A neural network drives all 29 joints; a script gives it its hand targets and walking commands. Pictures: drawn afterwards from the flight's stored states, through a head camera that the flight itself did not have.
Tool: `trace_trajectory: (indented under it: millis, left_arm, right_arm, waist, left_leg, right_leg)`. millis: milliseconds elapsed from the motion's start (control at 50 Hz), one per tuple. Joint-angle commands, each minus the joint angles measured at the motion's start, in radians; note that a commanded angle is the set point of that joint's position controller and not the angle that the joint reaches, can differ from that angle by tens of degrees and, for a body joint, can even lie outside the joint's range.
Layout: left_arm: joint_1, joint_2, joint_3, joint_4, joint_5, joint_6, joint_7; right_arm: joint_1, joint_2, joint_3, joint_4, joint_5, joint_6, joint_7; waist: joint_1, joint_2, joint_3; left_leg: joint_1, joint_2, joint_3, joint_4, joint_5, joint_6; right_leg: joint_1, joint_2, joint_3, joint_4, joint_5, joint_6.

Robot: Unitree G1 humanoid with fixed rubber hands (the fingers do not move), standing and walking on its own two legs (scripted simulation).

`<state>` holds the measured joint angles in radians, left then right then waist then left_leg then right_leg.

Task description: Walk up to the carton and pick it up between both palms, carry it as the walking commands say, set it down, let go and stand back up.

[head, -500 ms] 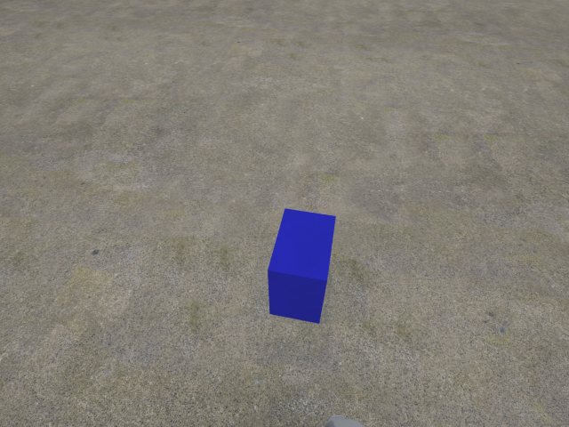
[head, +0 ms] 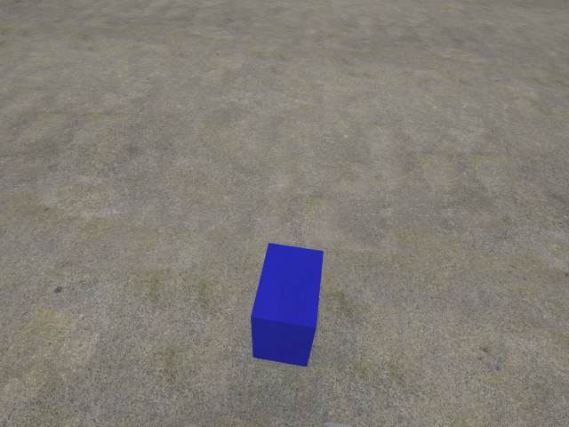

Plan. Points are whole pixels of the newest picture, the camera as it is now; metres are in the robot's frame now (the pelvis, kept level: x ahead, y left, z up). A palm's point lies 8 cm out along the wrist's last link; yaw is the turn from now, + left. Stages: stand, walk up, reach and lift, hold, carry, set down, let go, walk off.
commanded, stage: walk up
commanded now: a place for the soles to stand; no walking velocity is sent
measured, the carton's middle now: (287, 305) +0.64 -0.03 -0.59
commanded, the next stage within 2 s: none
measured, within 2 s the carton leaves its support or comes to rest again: neither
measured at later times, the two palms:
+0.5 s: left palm (95, 419) +0.18 +0.28 -0.10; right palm out of the picture +0.14 -0.33 -0.11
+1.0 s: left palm (86, 408) +0.19 +0.29 -0.09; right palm out of the picture +0.17 -0.31 -0.09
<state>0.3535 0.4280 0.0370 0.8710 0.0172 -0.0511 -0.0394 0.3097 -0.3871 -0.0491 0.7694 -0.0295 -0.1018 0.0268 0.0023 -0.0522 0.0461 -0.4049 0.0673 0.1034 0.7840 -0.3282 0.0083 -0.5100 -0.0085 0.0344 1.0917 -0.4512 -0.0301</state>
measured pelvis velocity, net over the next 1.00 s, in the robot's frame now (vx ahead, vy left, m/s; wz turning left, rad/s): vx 0.09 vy -0.01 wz -0.06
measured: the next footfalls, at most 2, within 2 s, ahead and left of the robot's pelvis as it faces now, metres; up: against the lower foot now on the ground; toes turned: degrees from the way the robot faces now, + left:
right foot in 0.12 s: +0.16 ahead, -0.14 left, +0.00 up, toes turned -3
left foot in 1.38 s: +0.24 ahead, +0.19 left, +0.00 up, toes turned -10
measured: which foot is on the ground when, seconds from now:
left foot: down 0.00-1.00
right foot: up 0.00-0.10, down 0.12-1.00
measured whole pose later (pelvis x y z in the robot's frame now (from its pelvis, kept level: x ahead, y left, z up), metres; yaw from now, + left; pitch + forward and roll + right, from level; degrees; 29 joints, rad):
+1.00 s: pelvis +0.09 -0.01 +0.03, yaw -4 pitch -2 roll +1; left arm 0.10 0.36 0.00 1.11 0.01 -0.04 0.00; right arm 0.07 -0.35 -0.01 1.09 -0.01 -0.01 0.01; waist 0.00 0.00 0.06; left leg -0.22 0.06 0.10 0.57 -0.31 -0.02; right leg -0.30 -0.02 0.03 0.60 -0.27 0.01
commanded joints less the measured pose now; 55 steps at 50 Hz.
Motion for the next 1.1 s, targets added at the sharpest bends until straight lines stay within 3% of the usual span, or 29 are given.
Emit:
trace_trajectory:
  millis: [0, 20, 60, 80, 100, 120, 140, 160, 220, 260, 280, 300, 320, 360, 380, 400, 440, 460, 540, 580, 600, 680, 720, 760, 840, 880, 900, 1020, 1080]
  left_arm:
    - [0.010, 0.182, 0.064, -0.075, -0.005, -0.044, 0.000]
    - [0.029, 0.175, 0.070, -0.061, -0.005, -0.046, 0.001]
    - [0.091, 0.173, 0.083, -0.030, 0.002, -0.053, 0.021]
    - [0.097, 0.185, 0.096, -0.029, 0.010, -0.056, 0.033]
    - [0.099, 0.262, 0.108, -0.043, 0.019, -0.059, 0.047]
    - [0.070, 0.332, 0.118, -0.074, 0.018, -0.060, 0.059]
    - [0.022, 0.326, 0.112, -0.086, 0.011, -0.055, 0.058]
    - [0.003, 0.300, 0.098, -0.092, 0.001, -0.051, 0.061]
    - [-0.074, 0.274, 0.075, -0.092, 0.006, -0.037, 0.058]
    - [-0.149, 0.232, 0.049, -0.088, -0.007, -0.022, 0.057]
    - [-0.159, 0.198, 0.040, -0.089, -0.010, -0.021, 0.057]
    - [-0.164, 0.170, 0.034, -0.077, -0.017, -0.016, 0.056]
    - [-0.141, 0.171, 0.035, -0.046, -0.021, -0.014, 0.064]
    - [-0.133, 0.186, 0.036, -0.015, -0.009, -0.023, 0.068]
    - [-0.153, 0.200, 0.037, -0.003, -0.006, -0.030, 0.069]
    - [-0.165, 0.225, 0.041, 0.009, -0.007, -0.035, 0.070]
    - [-0.166, 0.259, 0.040, 0.027, -0.011, -0.033, 0.070]
    - [-0.197, 0.259, 0.036, 0.025, -0.013, -0.031, 0.072]
    - [-0.232, 0.183, 0.016, 0.053, -0.014, -0.019, 0.070]
    - [-0.247, 0.182, 0.018, 0.065, -0.013, -0.018, 0.068]
    - [-0.242, 0.177, 0.017, 0.074, -0.016, -0.017, 0.067]
    - [-0.262, 0.173, 0.015, 0.107, -0.015, -0.014, 0.064]
    - [-0.267, 0.170, 0.013, 0.125, -0.016, -0.011, 0.063]
    - [-0.283, 0.174, 0.017, 0.135, -0.012, -0.011, 0.060]
    - [-0.308, 0.166, 0.013, 0.152, -0.011, -0.010, 0.055]
    - [-0.303, 0.174, 0.014, 0.169, -0.009, -0.009, 0.055]
    - [-0.311, 0.171, 0.015, 0.171, -0.007, -0.010, 0.054]
    - [-0.302, 0.158, 0.014, 0.197, -0.012, -0.007, 0.054]
    - [-0.318, 0.150, 0.010, 0.206, -0.010, -0.004, 0.057]
  right_arm:
    - [-0.009, -0.339, -0.092, -0.061, -0.001, -0.007, -0.009]
    - [-0.026, -0.324, -0.089, -0.065, 0.003, 0.001, -0.006]
    - [-0.051, -0.270, -0.068, -0.060, 0.007, 0.023, -0.004]
    - [-0.034, -0.213, -0.048, -0.058, 0.012, 0.034, -0.005]
    - [-0.034, -0.149, -0.022, -0.069, 0.017, 0.039, -0.009]
    - [-0.027, -0.166, -0.026, -0.072, 0.025, 0.052, -0.020]
    - [-0.029, -0.243, -0.050, -0.043, 0.026, 0.061, -0.027]
    - [-0.021, -0.242, -0.050, -0.026, 0.026, 0.060, -0.025]
    - [0.063, -0.233, -0.057, 0.047, 0.018, 0.049, -0.029]
    - [0.086, -0.219, -0.050, 0.086, 0.017, 0.042, -0.033]
    - [0.072, -0.245, -0.056, 0.083, 0.006, 0.037, -0.035]
    - [-0.005, -0.286, -0.058, 0.070, 0.009, 0.036, -0.029]
    - [-0.066, -0.302, -0.054, 0.075, 0.012, 0.041, -0.026]
    - [-0.125, -0.263, -0.037, 0.079, 0.019, 0.047, -0.027]
    - [-0.126, -0.242, -0.029, 0.081, 0.025, 0.050, -0.029]
    - [-0.119, -0.233, -0.027, 0.100, 0.031, 0.054, -0.029]
    - [-0.098, -0.224, -0.029, 0.119, 0.031, 0.060, -0.031]
    - [-0.105, -0.212, -0.025, 0.130, 0.031, 0.062, -0.031]
    - [-0.161, -0.225, -0.027, 0.149, 0.022, 0.056, -0.029]
    - [-0.177, -0.227, -0.021, 0.159, 0.023, 0.057, -0.031]
    - [-0.191, -0.231, -0.023, 0.165, 0.023, 0.056, -0.032]
    - [-0.226, -0.219, -0.019, 0.187, 0.022, 0.057, -0.032]
    - [-0.252, -0.210, -0.013, 0.194, 0.021, 0.058, -0.028]
    - [-0.256, -0.203, -0.013, 0.205, 0.022, 0.061, -0.028]
    - [-0.274, -0.200, -0.010, 0.240, 0.019, 0.066, -0.025]
    - [-0.284, -0.203, -0.009, 0.245, 0.016, 0.067, -0.023]
    - [-0.278, -0.199, -0.010, 0.255, 0.021, 0.068, -0.023]
    - [-0.296, -0.194, -0.007, 0.284, 0.021, 0.068, -0.023]
    - [-0.296, -0.191, -0.006, 0.298, 0.020, 0.072, -0.024]
  waist:
    - [-0.024, 0.288, 0.042]
    - [-0.010, 0.286, 0.010]
    - [0.034, 0.168, -0.053]
    - [0.055, 0.079, -0.063]
    - [0.070, -0.160, -0.056]
    - [0.062, -0.158, -0.047]
    - [0.049, -0.070, -0.015]
    - [0.037, -0.044, -0.028]
    - [0.000, -0.144, -0.070]
    - [-0.042, -0.102, -0.069]
    - [-0.040, -0.029, -0.078]
    - [-0.016, 0.074, -0.035]
    - [0.009, 0.120, -0.031]
    - [0.026, 0.077, -0.064]
    - [0.014, 0.039, -0.066]
    - [0.000, -0.009, -0.057]
    - [-0.012, 0.003, -0.078]
    - [-0.016, -0.012, -0.058]
    - [-0.008, 0.048, -0.079]
    - [-0.009, 0.043, -0.098]
    - [-0.005, 0.073, -0.112]
    - [0.000, 0.055, -0.094]
    - [0.001, 0.087, -0.094]
    - [-0.006, 0.040, -0.095]
    - [-0.011, 0.047, -0.082]
    - [-0.007, 0.047, -0.067]
    - [-0.011, 0.011, -0.085]
    - [-0.004, 0.033, -0.110]
    - [-0.010, 0.008, -0.102]
  left_leg:
    - [-0.037, 0.231, -0.242, -0.409, -0.115, 0.229]
    - [-0.086, 0.213, -0.204, -0.371, -0.069, 0.214]
    - [-0.171, 0.149, -0.122, -0.190, -0.089, 0.165]
    - [-0.241, 0.108, -0.095, -0.064, -0.145, 0.119]
    - [-0.342, 0.018, -0.016, 0.173, -0.196, 0.054]
    - [-0.350, -0.001, -0.061, 0.252, -0.288, 0.025]
    - [-0.279, 0.049, -0.140, 0.278, -0.269, 0.025]
    - [-0.252, 0.041, -0.129, 0.242, -0.258, 0.037]
    - [-0.072, 0.021, -0.072, 0.114, -0.149, 0.044]
    - [0.114, -0.011, -0.051, -0.077, 0.011, 0.054]
    - [0.147, 0.043, -0.158, -0.174, 0.037, 0.081]
    - [0.078, 0.134, -0.326, -0.256, -0.025, 0.129]
    - [0.003, 0.207, -0.378, -0.266, -0.014, 0.179]
    - [-0.007, 0.142, -0.236, -0.176, 0.122, 0.126]
    - [-0.017, 0.083, -0.172, -0.110, 0.139, 0.088]
    - [-0.013, 0.024, -0.104, -0.043, 0.109, 0.051]
    - [0.040, 0.006, -0.087, -0.047, 0.003, 0.036]
    - [0.063, 0.013, -0.089, -0.079, 0.034, 0.041]
    - [0.106, 0.091, -0.176, -0.194, 0.119, 0.092]
    - [0.105, 0.092, -0.157, -0.192, 0.139, 0.083]
    - [0.117, 0.085, -0.147, -0.195, 0.126, 0.077]
    - [0.134, 0.084, -0.140, -0.245, 0.098, 0.070]
    - [0.149, 0.092, -0.139, -0.264, 0.082, 0.067]
    - [0.156, 0.084, -0.124, -0.270, 0.069, 0.064]
    - [0.184, 0.074, -0.111, -0.316, 0.017, 0.061]
    - [0.192, 0.076, -0.105, -0.333, 0.026, 0.054]
    - [0.208, 0.071, -0.100, -0.338, 0.049, 0.049]
    - [0.256, 0.086, -0.095, -0.379, 0.111, 0.051]
    - [0.285, 0.082, -0.087, -0.396, 0.127, 0.041]
  right_leg:
    - [-0.015, -0.048, -0.069, -0.195, 0.025, 0.009]
    - [0.093, -0.027, -0.094, -0.256, 0.084, 0.008]
    - [0.310, 0.040, -0.130, -0.388, 0.185, 0.006]
    - [0.391, 0.020, -0.052, -0.464, 0.155, 0.001]
    - [0.401, -0.173, 0.294, -0.630, -0.033, -0.063]
    - [0.296, -0.371, 0.615, -0.768, -0.156, -0.195]
    - [0.214, -0.378, 0.584, -0.736, -0.108, -0.255]
    - [0.218, -0.345, 0.491, -0.692, -0.038, -0.237]
    - [0.139, -0.264, 0.329, -0.594, 0.231, -0.175]
    - [0.026, -0.189, 0.186, -0.493, 0.301, -0.117]
    - [-0.022, -0.135, 0.127, -0.400, 0.248, -0.075]
    - [-0.030, -0.042, 0.036, -0.330, 0.161, -0.021]
    - [0.073, -0.012, -0.021, -0.298, 0.095, -0.004]
    - [0.163, -0.038, 0.030, -0.387, 0.130, -0.029]
    - [0.176, -0.087, 0.114, -0.457, 0.178, -0.051]
    - [0.166, -0.144, 0.215, -0.510, 0.216, -0.088]
    - [0.144, -0.205, 0.280, -0.531, 0.282, -0.123]
    - [0.120, -0.194, 0.252, -0.522, 0.314, -0.116]
    - [0.131, -0.078, 0.075, -0.447, 0.310, -0.044]
    - [0.168, -0.084, 0.081, -0.455, 0.321, -0.047]
    - [0.172, -0.092, 0.093, -0.472, 0.313, -0.051]
    - [0.178, -0.092, 0.077, -0.496, 0.330, -0.046]
    - [0.188, -0.091, 0.070, -0.513, 0.335, -0.037]
    - [0.199, -0.101, 0.085, -0.548, 0.332, -0.040]
    - [0.196, -0.108, 0.102, -0.599, 0.286, -0.035]
    - [0.204, -0.111, 0.103, -0.616, 0.315, -0.032]
    - [0.227, -0.112, 0.101, -0.630, 0.316, -0.031]
    - [0.275, -0.103, 0.076, -0.648, 0.422, -0.016]
    - [0.278, -0.109, 0.080, -0.673, 0.446, -0.015]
